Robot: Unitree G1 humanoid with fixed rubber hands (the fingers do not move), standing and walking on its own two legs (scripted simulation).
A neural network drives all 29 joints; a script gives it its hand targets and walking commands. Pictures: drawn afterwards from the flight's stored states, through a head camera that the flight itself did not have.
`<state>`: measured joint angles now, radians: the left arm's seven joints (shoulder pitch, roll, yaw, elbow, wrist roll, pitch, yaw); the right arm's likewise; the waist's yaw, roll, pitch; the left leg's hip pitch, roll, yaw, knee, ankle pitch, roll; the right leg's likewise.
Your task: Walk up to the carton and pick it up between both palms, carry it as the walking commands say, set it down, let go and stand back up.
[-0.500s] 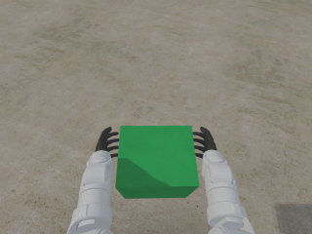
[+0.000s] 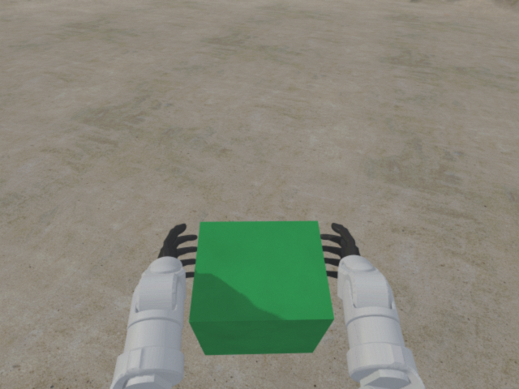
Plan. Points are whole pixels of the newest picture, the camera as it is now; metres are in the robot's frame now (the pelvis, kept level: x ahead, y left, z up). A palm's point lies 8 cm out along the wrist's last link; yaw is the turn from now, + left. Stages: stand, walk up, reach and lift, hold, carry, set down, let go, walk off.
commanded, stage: reach and lift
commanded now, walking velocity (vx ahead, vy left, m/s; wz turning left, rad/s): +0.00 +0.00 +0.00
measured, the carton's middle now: (259, 290) +0.31 +0.00 -0.03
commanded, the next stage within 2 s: hold in 0.92 s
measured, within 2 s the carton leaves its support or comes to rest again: neither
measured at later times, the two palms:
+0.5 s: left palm (169, 267) +0.30 +0.14 +0.06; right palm (348, 265) +0.29 -0.15 +0.06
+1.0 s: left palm (168, 271) +0.29 +0.14 +0.06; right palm (350, 270) +0.29 -0.15 +0.05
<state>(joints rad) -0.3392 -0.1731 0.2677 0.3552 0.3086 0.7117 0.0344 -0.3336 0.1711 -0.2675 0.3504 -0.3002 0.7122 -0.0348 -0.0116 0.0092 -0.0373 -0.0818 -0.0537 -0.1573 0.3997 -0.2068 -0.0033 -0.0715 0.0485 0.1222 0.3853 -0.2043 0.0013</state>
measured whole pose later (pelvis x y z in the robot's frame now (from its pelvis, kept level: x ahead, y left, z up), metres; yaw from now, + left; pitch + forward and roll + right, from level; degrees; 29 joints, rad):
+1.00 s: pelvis +0.00 +0.00 +0.00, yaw +0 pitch -7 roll +0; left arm -0.30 -0.16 0.22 0.30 0.30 0.76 0.02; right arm -0.29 0.16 -0.23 0.30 -0.29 0.76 -0.02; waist 0.00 0.00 -0.02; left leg -0.04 -0.05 -0.14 0.37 -0.20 0.00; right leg -0.03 0.04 0.12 0.36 -0.20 0.00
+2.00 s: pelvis +0.00 +0.00 +0.00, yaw -1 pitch -8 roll +0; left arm -0.29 -0.16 0.21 0.29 0.30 0.76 0.01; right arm -0.28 0.16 -0.22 0.29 -0.30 0.77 -0.02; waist 0.00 0.00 0.00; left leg -0.04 -0.05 -0.12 0.38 -0.20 0.00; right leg -0.04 0.04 0.11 0.38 -0.20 0.00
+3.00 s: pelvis -0.03 -0.01 -0.02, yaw -21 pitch +7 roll +0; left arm -0.52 -0.23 0.26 -0.07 0.15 1.05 0.27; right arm -0.51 0.18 -0.27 -0.07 -0.09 1.07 -0.27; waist -0.02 -0.01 -0.03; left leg -0.57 0.08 0.08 0.99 -0.51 -0.10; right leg -0.47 0.05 -0.01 0.61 -0.26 -0.05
